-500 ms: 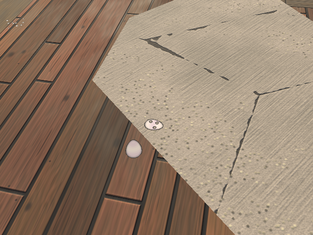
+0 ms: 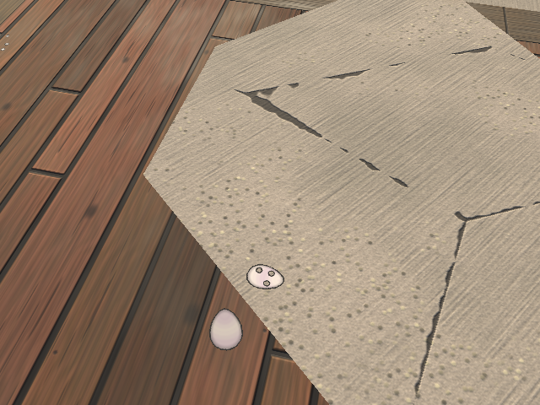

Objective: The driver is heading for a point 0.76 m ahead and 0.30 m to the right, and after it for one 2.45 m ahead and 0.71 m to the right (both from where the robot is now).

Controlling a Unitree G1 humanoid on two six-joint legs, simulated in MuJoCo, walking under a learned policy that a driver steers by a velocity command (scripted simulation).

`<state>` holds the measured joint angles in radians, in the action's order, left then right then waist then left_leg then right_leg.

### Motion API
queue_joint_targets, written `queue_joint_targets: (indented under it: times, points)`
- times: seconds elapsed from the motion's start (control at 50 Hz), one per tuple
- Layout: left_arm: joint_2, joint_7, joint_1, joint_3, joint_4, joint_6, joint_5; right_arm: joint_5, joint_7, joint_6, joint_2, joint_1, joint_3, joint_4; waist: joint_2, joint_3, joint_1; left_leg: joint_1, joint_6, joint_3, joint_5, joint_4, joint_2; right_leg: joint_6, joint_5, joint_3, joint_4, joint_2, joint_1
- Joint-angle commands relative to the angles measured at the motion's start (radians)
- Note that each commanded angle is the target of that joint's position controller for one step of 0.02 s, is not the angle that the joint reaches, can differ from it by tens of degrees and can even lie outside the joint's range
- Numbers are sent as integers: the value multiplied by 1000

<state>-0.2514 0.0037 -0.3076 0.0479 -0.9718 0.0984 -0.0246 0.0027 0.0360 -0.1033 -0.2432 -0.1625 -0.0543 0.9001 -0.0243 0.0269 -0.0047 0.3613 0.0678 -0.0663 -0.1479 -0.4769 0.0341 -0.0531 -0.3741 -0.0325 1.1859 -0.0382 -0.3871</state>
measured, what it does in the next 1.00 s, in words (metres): walks ahead, turning right: right foot, then left foot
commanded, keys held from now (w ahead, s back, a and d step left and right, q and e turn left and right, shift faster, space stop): w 0.10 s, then w+e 0.90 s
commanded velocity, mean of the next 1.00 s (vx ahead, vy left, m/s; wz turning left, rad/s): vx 0.50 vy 0.00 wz -0.40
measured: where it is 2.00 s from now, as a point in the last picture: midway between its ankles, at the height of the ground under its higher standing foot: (406, 253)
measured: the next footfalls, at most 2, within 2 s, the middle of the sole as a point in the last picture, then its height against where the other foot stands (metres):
right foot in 0.46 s outside the picture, level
left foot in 0.96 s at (294, 306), level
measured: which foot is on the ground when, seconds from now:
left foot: down 0.00-0.48, up 0.50-0.94, down 0.96-1.00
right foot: up 0.00-0.44, down 0.46-0.96, up 0.98-1.00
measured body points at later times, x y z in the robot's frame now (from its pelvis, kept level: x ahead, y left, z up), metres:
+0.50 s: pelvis +0.28 -0.06 -0.02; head +0.31 -0.07 +0.43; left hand +0.50 +0.16 -0.12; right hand +0.24 -0.33 -0.16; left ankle +0.09 +0.09 -0.68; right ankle +0.37 -0.15 -0.74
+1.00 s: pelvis +0.56 -0.09 -0.01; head +0.59 -0.10 +0.44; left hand +0.71 +0.15 -0.13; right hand +0.66 -0.41 -0.08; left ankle +0.70 -0.03 -0.74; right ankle +0.38 -0.15 -0.70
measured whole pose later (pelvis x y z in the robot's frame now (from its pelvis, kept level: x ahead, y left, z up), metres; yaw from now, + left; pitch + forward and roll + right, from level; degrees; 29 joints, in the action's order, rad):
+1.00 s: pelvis +0.56 -0.09 -0.01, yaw -27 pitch +3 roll +1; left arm -0.28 0.02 -0.37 0.08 -0.80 0.04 -0.03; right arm -0.01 0.01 -0.14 -0.26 -0.03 -0.05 0.75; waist -0.03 0.00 -0.06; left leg 0.46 0.02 0.01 -0.12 -0.52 0.04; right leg -0.05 -0.51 -0.21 0.83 0.09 -0.19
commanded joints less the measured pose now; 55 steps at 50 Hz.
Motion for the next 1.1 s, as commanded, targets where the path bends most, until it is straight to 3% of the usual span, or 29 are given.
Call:
queue_joint_targets:
  times: [0.02,0.04,0.1,0.22,0.34,0.4,0.42,0.44,0.46,0.48,0.5,0.52,0.54,0.56,0.58,0.62,0.68,0.76,0.84,0.9,0.92,0.94,0.96,0.98,1.0,1.02,1.04,1.06,1.1]
  points:
    - [-71,9,-25,28,59,-1,4,-13,3,-14,-71,-35,-11,-23,98,-79,-10,-208,161,319,99,299,-263,-6,109,-47,-8,-111,-194]
    - [-56,10,-33,27,57,-11,5,-10,1,-16,-80,-52,-13,-12,98,-64,-17,-182,169,285,123,318,-255,0,118,-38,-34,-115,-191]
    - [-64,15,64,34,93,-24,16,-8,-18,-16,-125,-103,-23,13,72,-14,-7,-186,178,235,185,356,-256,30,230,-29,-160,-127,-289]
    - [-37,-7,227,24,138,-20,5,-9,-43,-7,-135,-166,-22,43,78,19,46,-262,113,76,204,380,-230,25,495,-5,-448,-86,-317]
    - [-27,-44,365,10,215,-18,0,-3,-49,16,-144,-227,-27,81,65,70,88,-468,95,-3,292,317,-299,-10,412,25,-576,-49,-384]
    - [-56,-64,334,21,241,-18,2,4,-59,34,-179,-182,-38,64,104,27,43,-506,65,-51,654,176,-312,-52,267,104,-589,7,-263]
    - [-81,-66,269,35,234,-20,4,4,-65,41,-194,-168,-42,55,126,-24,4,-502,51,-70,831,70,-307,-71,225,137,-581,47,-158]
    - [-120,-65,127,59,202,-22,3,4,-69,51,-198,-145,-42,44,117,-99,-74,-455,26,-101,907,-117,-277,-99,254,156,-627,92,31]
    - [-197,-51,-45,95,164,-26,4,1,-74,48,-190,-143,-36,23,60,-193,-146,-252,-12,-110,729,-385,-235,-150,286,25,-656,40,330]
    - [-309,-38,-123,119,157,-28,3,-27,-53,18,-56,-229,8,-22,-193,-310,-85,211,-81,-82,-26,-788,-51,-333,194,-495,-704,-228,730]
    - [-252,-37,-141,96,165,-24,8,-6,-34,-30,-85,-194,9,-26,-159,-423,-99,372,-67,131,-413,-937,19,-384,145,-805,-868,-317,831]
    - [-194,-35,-106,80,168,-21,16,32,-24,-56,-148,-88,-11,-59,-112,-300,-115,461,-38,174,-343,-951,-45,-316,180,-647,-877,-271,753]
    - [-159,-33,-28,69,186,-18,12,35,-26,-66,-147,-41,-9,-73,-35,-201,-82,444,-27,159,-250,-875,-93,-276,257,-497,-884,-228,593]
    - [-129,-35,45,59,207,-18,12,15,-35,-63,-144,-26,-17,-68,32,-131,-38,384,-33,147,-199,-786,-127,-250,344,-395,-903,-186,430]
    - [-104,-34,86,50,224,-18,19,3,-42,-48,-149,-38,-27,-70,23,-102,1,304,-42,148,-169,-720,-153,-236,403,-334,-930,-154,317]
    - [-115,-27,96,51,236,-17,18,-8,-45,-18,-123,-60,-30,-81,-6,-85,32,238,-71,136,-144,-637,-158,-241,448,-290,-965,-123,206]
    - [-162,-6,46,63,233,-14,13,-19,-55,-1,-104,25,-28,-120,-21,-49,17,260,-115,116,-10,-457,-136,-234,478,-233,-985,-94,142]
    - [-163,9,-15,64,223,-24,5,-10,-46,-9,-77,174,-17,-167,-60,-27,-42,205,-117,116,215,-155,-77,-176,347,-211,-967,-48,128]
    - [-162,12,-61,66,207,-33,-2,4,-29,-23,-106,249,-20,-208,-71,-22,-67,166,-104,140,224,-34,-48,-160,285,-297,-904,-84,201]
    - [-166,21,-51,69,215,-43,2,8,-18,-41,-144,214,-31,-212,-97,-32,-35,99,-76,149,107,13,-41,-144,307,-381,-812,-112,268]
    - [-158,22,-35,67,223,-47,3,7,-19,-47,-154,152,-38,-196,-107,-51,0,16,-57,133,93,45,-35,-130,337,-387,-766,-95,265]
    - [-128,20,-21,55,237,-47,7,-4,-25,-52,-183,47,-52,-172,-96,-118,51,-153,-25,141,94,56,-61,-101,382,-358,-653,-44,228]
    - [-73,14,-16,34,259,-43,22,-17,-33,-52,-239,-111,-67,-156,4,-253,116,-415,36,289,50,35,-223,-63,267,-269,-380,24,98]
    - [-17,12,-166,17,286,-32,-8,-25,-31,-36,-316,-206,-87,-123,358,-372,52,-739,203,746,-124,113,-448,3,-190,-142,-65,159,-264]
    - [-123,16,-170,32,262,-31,-20,-2,-26,-31,-222,-186,-67,-138,287,-322,67,-716,195,846,-324,159,-466,12,-210,-167,82,72,-399]
    - [-182,15,-65,48,272,-36,-13,1,-29,-25,-153,-139,-49,-156,172,-193,93,-592,145,683,-312,172,-420,18,-114,-155,119,36,-430]
    - [-174,17,-11,50,283,-42,-3,-7,-29,-17,-138,-86,-40,-163,96,-118,75,-461,115,547,-195,190,-377,26,-36,-120,104,-2,-395]
    - [-160,14,24,52,297,-44,7,-11,-29,-11,-118,-52,-33,-157,90,-60,58,-362,106,455,-92,216,-336,28,13,-114,57,-28,-373]
    - [-120,3,12,51,306,-54,-4,-16,-29,-14,-106,-37,-29,-145,137,-35,25,-265,92,321,1,267,-289,28,59,-93,5,-66,-303]
Keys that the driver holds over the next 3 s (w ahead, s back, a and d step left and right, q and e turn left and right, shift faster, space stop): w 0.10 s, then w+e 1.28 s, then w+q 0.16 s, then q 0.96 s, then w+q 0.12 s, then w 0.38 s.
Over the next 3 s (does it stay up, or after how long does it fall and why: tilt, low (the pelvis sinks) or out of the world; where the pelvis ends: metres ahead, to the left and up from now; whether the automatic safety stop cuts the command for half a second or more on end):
stays up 1.05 -0.40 0.01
